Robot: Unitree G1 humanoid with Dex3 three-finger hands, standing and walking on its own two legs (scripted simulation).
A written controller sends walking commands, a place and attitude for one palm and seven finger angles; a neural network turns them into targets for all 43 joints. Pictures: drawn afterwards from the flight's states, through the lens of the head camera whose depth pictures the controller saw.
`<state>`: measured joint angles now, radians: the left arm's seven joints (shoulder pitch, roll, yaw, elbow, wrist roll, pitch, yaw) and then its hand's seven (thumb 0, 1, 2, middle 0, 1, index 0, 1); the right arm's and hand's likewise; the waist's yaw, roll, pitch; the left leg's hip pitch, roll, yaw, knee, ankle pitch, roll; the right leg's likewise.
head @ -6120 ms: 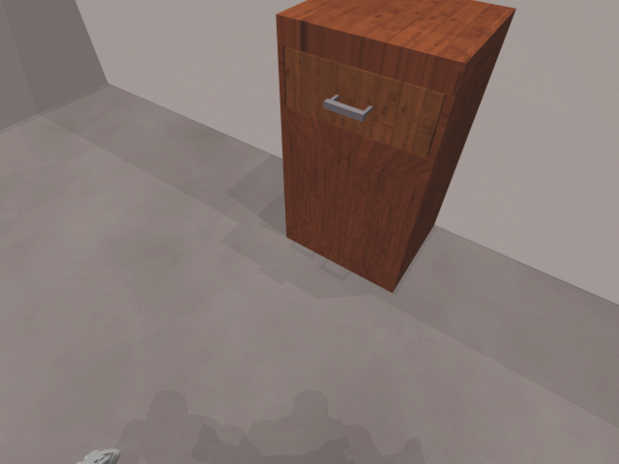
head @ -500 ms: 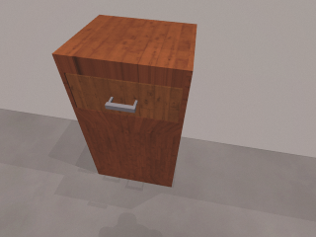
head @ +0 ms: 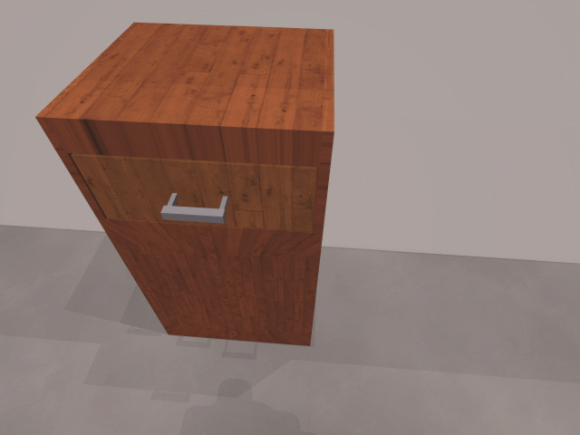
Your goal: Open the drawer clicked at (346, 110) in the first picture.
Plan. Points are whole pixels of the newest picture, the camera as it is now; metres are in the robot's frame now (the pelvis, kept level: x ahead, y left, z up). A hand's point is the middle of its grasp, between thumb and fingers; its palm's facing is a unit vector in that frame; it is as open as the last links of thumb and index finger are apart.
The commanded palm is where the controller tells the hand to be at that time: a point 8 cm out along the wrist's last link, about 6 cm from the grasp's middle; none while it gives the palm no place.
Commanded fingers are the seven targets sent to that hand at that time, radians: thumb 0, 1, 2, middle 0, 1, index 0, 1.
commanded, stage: come to a stop and stand still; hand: left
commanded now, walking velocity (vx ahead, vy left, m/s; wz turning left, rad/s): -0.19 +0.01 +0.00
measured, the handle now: (196, 206) +0.53 +0.23 -0.03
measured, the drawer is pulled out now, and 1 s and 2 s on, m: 0.00 0.00 0.00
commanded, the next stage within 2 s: look again from close up in 1.46 s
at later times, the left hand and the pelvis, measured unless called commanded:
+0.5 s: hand out of the picture +0.03 +0.19 -0.16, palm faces +0.01 -0.98 -0.21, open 7.4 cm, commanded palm none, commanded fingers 0.00 0.90 0.90 -0.20 -0.30 -0.20 -0.30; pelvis +0.00 +0.02 +0.01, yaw -2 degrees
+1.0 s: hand out of the picture -0.06 +0.12 -0.16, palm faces +0.05 -0.99 -0.12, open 7.4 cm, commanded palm none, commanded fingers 0.00 0.90 0.90 -0.20 -0.30 -0.20 -0.30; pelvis -0.02 -0.01 +0.01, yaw +0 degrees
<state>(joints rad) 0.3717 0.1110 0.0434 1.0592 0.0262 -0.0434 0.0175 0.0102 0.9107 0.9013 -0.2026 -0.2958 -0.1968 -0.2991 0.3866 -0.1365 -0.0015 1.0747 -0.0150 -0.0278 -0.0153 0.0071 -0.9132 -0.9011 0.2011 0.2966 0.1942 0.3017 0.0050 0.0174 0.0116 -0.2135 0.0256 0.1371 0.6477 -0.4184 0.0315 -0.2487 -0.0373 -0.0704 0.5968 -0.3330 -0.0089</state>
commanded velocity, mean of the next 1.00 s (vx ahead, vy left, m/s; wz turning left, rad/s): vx -0.04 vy -0.01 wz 0.00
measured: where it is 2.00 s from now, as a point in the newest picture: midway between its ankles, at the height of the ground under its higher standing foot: outside the picture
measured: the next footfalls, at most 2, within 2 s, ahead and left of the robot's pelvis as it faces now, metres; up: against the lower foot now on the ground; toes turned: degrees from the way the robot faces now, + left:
none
